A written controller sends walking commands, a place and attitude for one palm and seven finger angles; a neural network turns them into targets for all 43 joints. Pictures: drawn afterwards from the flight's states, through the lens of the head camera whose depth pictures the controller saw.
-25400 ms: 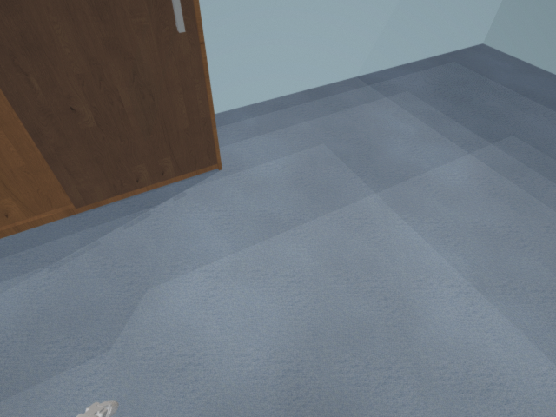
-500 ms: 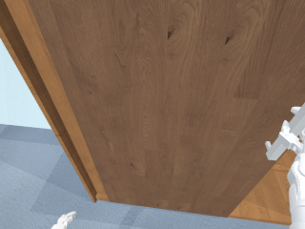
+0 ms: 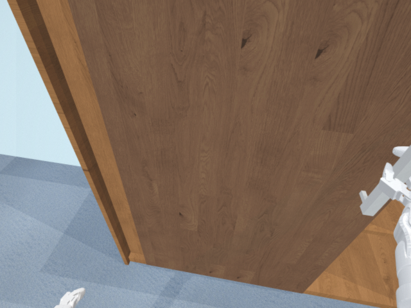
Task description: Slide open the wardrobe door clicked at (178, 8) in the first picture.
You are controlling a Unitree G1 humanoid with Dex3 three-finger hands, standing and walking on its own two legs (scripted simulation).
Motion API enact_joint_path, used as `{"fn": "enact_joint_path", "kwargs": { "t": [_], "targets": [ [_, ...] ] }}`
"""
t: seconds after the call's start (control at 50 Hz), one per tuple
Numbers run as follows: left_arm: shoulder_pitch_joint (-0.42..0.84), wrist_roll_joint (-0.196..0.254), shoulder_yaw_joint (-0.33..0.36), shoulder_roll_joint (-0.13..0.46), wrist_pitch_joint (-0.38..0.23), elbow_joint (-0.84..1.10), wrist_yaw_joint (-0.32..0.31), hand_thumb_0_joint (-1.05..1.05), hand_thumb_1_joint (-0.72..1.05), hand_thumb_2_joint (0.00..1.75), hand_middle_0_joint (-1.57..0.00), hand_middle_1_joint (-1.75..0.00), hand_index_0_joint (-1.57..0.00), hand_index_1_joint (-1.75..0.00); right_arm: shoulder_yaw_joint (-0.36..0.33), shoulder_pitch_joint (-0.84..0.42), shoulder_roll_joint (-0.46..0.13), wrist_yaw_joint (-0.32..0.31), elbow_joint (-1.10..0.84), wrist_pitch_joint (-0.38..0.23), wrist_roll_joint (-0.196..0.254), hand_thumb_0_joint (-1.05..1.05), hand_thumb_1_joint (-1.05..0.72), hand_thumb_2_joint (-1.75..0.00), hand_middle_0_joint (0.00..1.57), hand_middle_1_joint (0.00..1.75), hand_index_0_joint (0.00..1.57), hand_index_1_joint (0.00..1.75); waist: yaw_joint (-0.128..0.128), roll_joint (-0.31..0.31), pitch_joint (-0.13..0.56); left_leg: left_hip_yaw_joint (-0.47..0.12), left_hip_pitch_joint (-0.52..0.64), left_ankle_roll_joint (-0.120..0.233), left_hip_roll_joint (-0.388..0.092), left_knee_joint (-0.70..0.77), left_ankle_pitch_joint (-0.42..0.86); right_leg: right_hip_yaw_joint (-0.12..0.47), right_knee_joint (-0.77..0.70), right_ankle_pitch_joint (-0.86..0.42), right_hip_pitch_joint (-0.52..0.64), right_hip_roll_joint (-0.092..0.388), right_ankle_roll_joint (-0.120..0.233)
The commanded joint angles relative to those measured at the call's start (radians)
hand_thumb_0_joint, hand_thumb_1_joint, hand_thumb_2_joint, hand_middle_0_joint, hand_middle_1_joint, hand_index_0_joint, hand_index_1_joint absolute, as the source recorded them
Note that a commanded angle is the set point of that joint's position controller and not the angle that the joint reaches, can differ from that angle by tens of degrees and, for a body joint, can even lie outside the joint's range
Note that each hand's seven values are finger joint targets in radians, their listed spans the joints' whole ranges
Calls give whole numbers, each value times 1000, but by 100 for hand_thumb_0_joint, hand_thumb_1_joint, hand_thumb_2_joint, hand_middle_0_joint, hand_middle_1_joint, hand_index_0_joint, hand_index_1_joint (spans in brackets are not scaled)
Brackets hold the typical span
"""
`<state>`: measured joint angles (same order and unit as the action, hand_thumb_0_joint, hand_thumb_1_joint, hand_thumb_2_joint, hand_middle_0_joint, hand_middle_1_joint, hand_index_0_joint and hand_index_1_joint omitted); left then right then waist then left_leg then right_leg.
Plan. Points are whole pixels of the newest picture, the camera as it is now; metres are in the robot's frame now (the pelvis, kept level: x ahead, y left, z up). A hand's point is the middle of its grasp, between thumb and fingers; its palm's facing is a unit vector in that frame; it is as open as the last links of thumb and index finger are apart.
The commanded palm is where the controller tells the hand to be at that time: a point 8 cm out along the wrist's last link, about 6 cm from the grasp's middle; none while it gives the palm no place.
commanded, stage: stop walking and hold the door there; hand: right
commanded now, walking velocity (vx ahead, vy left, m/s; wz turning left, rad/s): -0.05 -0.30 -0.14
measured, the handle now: (392, 169) +0.39 -0.35 +0.12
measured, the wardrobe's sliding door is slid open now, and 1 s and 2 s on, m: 0.60 0.60 0.60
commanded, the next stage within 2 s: loosen the grip on the handle in 1.72 s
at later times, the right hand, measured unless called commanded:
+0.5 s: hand (385, 183) +0.35 -0.32 +0.12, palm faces +0.33 +0.94 -0.11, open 5.9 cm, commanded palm +0.32 -0.34 +0.10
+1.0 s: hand (390, 186) +0.34 -0.32 +0.12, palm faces +0.16 +0.99 -0.03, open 5.9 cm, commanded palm +0.32 -0.33 +0.10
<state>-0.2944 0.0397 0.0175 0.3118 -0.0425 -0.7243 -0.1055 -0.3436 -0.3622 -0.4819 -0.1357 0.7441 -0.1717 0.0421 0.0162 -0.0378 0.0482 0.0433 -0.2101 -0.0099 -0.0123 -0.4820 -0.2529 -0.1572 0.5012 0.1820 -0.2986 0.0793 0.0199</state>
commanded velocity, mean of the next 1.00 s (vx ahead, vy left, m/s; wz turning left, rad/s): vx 0.05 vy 0.03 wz -0.03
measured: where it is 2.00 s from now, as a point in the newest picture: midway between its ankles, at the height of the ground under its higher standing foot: outside the picture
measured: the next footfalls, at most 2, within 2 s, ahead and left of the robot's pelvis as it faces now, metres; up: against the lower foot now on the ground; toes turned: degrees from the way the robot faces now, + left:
left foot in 0.62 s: -0.06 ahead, +0.00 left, +0.00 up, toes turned +5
right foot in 0.72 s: +0.03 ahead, -0.22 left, +0.00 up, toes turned -6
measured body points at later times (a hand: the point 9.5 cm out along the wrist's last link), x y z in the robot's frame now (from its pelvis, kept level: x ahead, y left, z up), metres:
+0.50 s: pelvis -0.04 -0.09 +0.00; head -0.01 -0.11 +0.45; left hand +0.13 +0.12 -0.10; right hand +0.33 -0.37 +0.13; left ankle -0.08 +0.04 -0.68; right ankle +0.05 -0.11 -0.74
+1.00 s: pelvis -0.07 -0.15 +0.01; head -0.02 -0.21 +0.45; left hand +0.06 +0.07 -0.09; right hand +0.33 -0.38 +0.12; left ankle -0.08 +0.04 -0.64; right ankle +0.03 -0.23 -0.74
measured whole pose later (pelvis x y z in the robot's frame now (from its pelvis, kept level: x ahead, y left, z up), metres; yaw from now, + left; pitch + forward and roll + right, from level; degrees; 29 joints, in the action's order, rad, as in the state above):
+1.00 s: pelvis -0.07 -0.15 +0.01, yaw +0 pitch -2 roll +6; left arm -0.21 0.02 -0.05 0.15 -0.04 -0.71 -0.04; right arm -0.05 -0.53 -0.25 -0.13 0.42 -0.05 0.07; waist -0.04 0.01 -0.14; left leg 0.01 -0.44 -0.03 -0.01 -1.09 -0.37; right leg 0.00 0.45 0.10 -0.32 0.08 0.04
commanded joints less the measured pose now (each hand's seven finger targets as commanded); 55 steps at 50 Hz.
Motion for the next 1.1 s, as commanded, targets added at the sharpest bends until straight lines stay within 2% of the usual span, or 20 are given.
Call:
{"fn": "enact_joint_path", "kwargs": {
  "t": [0.0,0.16,0.2,0.26,0.3,0.38,0.52,0.54,0.56,0.58,0.6,0.62,0.64,0.68,0.7,0.72,0.76,0.82,0.9,1.08],
  "targets": [
    [83,2,43,113,-31,136,-8,0,90,90,-20,-30,-20,-30,42,-281,-162,13,-140,-33,-25,0,-90,-90,45,140,45,140,-3,-1,50,-135,-128,31,-130,136,19,119,-43,15,124,54,8],
    [105,3,58,109,10,147,13,0,90,90,-20,-30,-20,-30,13,-344,-194,12,-146,-43,-31,0,-90,-90,45,140,45,140,-23,273,76,-234,17,110,-384,85,295,145,118,152,-43,-14,-20],
    [111,0,60,110,15,139,12,0,90,90,-20,-30,-20,-30,30,-382,-175,17,-195,-47,-30,0,-90,-90,45,140,45,140,-5,229,97,-141,-61,63,-334,-17,272,141,-1,-33,89,8,-10],
    [139,2,46,99,7,190,22,0,90,90,-20,-30,-20,-30,173,-424,-6,39,-355,-88,-18,0,-90,-90,45,140,45,140,-1,-201,162,28,-214,-18,-63,-462,-361,377,-195,-198,178,237,102],
    [173,-6,26,74,-14,198,20,0,90,90,-20,-30,-20,-30,189,-426,18,30,-437,-96,-26,0,-90,-90,45,140,45,140,-13,-150,163,-16,-241,-2,-72,-685,-369,422,-254,-67,153,262,98],
    [142,-4,41,90,-36,172,8,0,90,90,-20,-30,-20,-30,226,-472,59,27,-484,-54,3,0,-90,-90,45,140,45,140,-6,74,214,7,-190,-9,-41,-630,-220,278,-265,-16,238,177,-81],
    [127,-39,18,55,-77,185,33,0,90,90,-20,-30,-20,-30,239,-499,76,35,-543,-12,8,0,-90,-90,45,140,45,140,-48,-171,262,141,118,41,66,-8,-254,113,-286,-394,335,81,-268],
    [129,-38,25,64,-77,196,44,0,90,90,-20,-30,-20,-30,238,-490,77,38,-542,-6,3,0,-90,-90,45,140,45,140,-60,-145,268,147,183,70,53,119,-207,65,-141,-524,300,36,-319],
    [122,-27,32,72,-74,189,53,0,90,90,-20,-30,-20,-30,233,-482,62,43,-543,-12,-7,0,-90,-90,45,140,45,140,-85,46,273,27,175,161,-89,232,-97,8,213,-511,258,-43,-336],
    [117,-2,18,71,-59,175,51,0,90,90,-20,-30,-20,-30,270,-512,81,53,-535,-18,-15,0,-90,-90,45,140,45,140,-62,418,202,-300,-6,281,-333,214,93,209,582,27,160,-13,-174],
    [140,0,11,61,-36,190,45,0,90,90,-20,-30,-20,-30,279,-534,122,55,-495,1,2,0,-90,-90,45,140,45,140,-58,372,101,-331,86,328,-406,125,337,308,650,354,-109,-9,-80],
    [156,-10,0,33,-43,215,54,0,90,90,-20,-30,-20,-30,271,-565,127,64,-523,3,8,0,-90,-90,45,140,45,140,-46,245,75,-251,242,265,-386,61,519,309,504,395,-249,-3,-42],
    [133,-10,-3,22,-55,202,67,0,90,90,-20,-30,-20,-30,288,-576,133,74,-576,-7,-11,0,-90,-90,45,140,45,140,-25,210,118,-145,259,185,-345,-17,454,346,277,366,-195,43,-27],
    [135,-3,9,50,-46,171,41,0,90,90,-20,-30,-20,-30,290,-561,122,79,-630,-15,-5,0,-90,-90,45,140,45,140,26,46,200,45,157,66,-129,-283,354,113,-52,-128,146,-52,-16],
    [151,-5,26,92,-48,180,43,0,90,90,-20,-30,-20,-30,240,-538,90,74,-651,-18,7,0,-90,-90,45,140,45,140,24,-280,261,50,-149,6,-11,-523,35,369,-63,-580,410,137,75],
    [178,-14,15,66,-46,200,58,0,90,90,-20,-30,-20,-30,255,-548,112,68,-708,-30,15,0,-90,-90,45,140,45,140,-2,-413,311,-55,-247,8,28,-674,-363,648,-96,-676,452,295,146],
    [202,-19,-6,19,-46,190,70,0,90,90,-20,-30,-20,-30,372,-518,238,81,-688,-24,15,0,-90,-90,45,140,45,140,19,-178,253,-132,-217,11,-9,-699,-315,647,-222,48,258,316,107],
    [196,-17,11,49,-49,169,49,0,90,90,-20,-30,-20,-30,373,-550,220,69,-665,1,7,0,-90,-90,45,140,45,140,22,28,153,-129,-288,-10,-22,-709,-165,605,-261,167,191,313,95],
    [202,-14,14,51,-44,155,47,0,90,90,-20,-30,-20,-30,410,-584,251,72,-614,25,-1,0,-90,-90,45,140,45,140,10,-144,209,-40,-233,-18,1,-645,-89,369,-284,306,188,205,25],
    [157,-18,-3,20,-82,126,29,0,90,90,-20,-30,-20,-30,418,-703,243,69,-601,29,2,0,-90,-90,45,140,45,140,22,-212,244,13,-229,-29,9,-441,-202,350,-241,59,365,200,53]
  ]
}}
